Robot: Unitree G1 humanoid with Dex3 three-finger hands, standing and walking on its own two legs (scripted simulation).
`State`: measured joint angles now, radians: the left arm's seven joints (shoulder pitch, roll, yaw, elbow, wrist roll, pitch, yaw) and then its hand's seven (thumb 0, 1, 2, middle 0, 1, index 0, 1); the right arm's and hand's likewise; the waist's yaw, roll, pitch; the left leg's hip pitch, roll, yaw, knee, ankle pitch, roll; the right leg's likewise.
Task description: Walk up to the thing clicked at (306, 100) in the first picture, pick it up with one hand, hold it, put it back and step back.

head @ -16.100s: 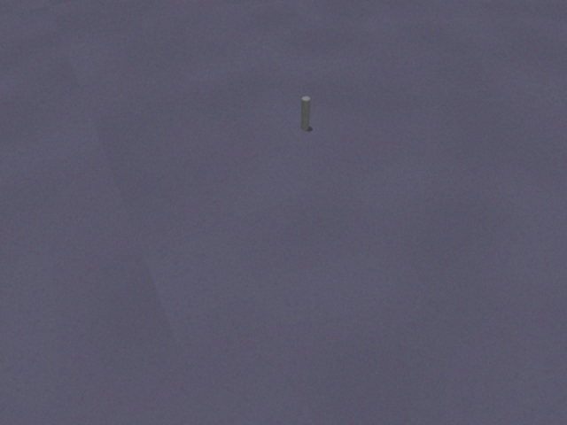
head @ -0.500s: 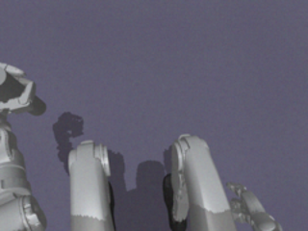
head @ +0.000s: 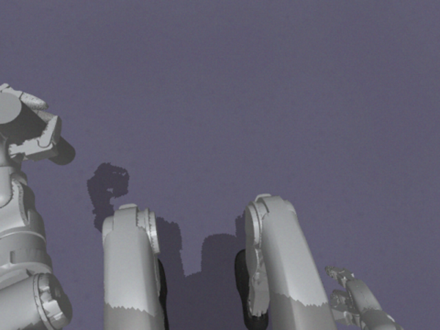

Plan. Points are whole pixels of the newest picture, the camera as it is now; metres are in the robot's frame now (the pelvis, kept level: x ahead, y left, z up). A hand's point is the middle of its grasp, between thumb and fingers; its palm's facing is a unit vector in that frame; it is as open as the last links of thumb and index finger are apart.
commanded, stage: lift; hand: left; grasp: from the side
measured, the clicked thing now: (39, 135) +0.44 +0.30 -0.06
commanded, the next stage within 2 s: none
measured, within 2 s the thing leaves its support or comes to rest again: neither
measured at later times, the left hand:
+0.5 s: hand (9, 114) +0.42 +0.27 +0.06, palm faces +0.22 -0.97 -0.06, open 5.9 cm
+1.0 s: hand out of the picture +0.39 +0.25 +0.23, palm faces +0.27 -0.96 -0.06, open 5.9 cm
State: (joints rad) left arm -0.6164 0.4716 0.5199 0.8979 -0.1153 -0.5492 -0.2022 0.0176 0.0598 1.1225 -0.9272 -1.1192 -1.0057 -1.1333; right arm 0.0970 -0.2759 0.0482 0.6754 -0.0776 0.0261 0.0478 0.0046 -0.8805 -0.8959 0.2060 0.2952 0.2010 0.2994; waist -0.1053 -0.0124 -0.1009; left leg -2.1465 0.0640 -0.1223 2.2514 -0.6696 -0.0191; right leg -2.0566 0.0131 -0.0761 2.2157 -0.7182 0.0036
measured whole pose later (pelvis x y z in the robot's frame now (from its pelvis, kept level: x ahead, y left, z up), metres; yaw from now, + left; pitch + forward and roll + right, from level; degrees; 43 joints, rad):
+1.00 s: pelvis +0.04 +0.01 +0.21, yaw +4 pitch +26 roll -4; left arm -0.17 0.28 0.26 0.28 -0.17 -0.26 -0.03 0.02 0.06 1.12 -0.93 -1.12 -1.01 -1.13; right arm 0.16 -0.23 0.00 0.60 0.04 -0.03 -0.04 0.01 -0.90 -0.89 0.21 0.30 0.20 0.30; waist -0.04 0.03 -0.18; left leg -1.42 0.06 -0.06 1.59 -0.62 -0.01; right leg -1.34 0.00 -0.06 1.54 -0.65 0.01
